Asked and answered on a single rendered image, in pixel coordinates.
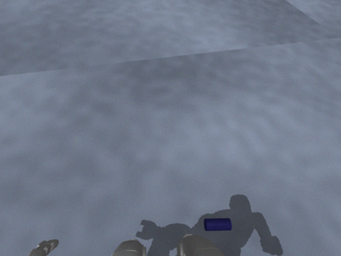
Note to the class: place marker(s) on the left robot hand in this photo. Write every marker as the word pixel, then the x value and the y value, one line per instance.
pixel 44 248

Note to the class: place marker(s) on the can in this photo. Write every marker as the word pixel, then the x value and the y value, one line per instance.
pixel 217 224

